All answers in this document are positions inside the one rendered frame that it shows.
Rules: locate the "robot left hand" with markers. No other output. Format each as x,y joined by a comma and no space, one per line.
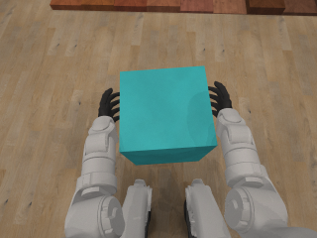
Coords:
105,105

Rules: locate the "right robot foot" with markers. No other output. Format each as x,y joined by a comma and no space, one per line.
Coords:
186,218

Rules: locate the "robot right hand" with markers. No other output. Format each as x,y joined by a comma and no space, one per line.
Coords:
222,98

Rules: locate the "robot left forearm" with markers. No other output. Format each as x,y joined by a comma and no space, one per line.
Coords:
98,162

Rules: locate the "robot right forearm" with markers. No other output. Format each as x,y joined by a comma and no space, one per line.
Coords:
243,166

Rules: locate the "carton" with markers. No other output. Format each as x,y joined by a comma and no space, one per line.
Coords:
165,115

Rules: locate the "robot right upper arm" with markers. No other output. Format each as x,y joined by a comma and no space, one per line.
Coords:
260,213

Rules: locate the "robot left thigh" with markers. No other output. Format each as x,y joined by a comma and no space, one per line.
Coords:
137,203

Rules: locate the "robot left upper arm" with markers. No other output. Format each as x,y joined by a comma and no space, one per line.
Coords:
98,217

